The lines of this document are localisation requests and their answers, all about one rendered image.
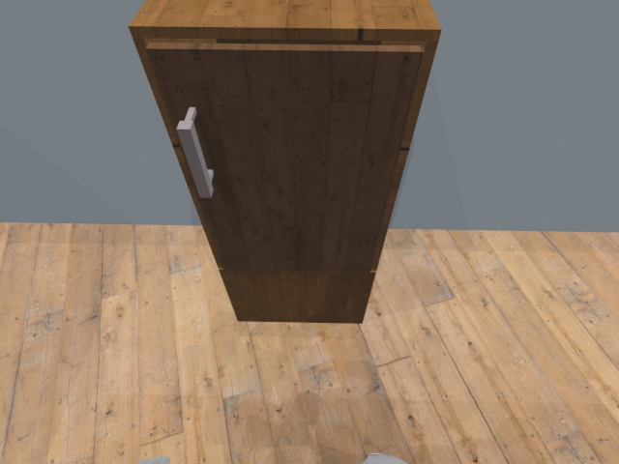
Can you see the handle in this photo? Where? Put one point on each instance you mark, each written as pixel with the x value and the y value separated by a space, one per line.
pixel 202 176

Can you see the cupboard door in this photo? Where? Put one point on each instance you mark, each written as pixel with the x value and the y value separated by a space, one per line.
pixel 303 140

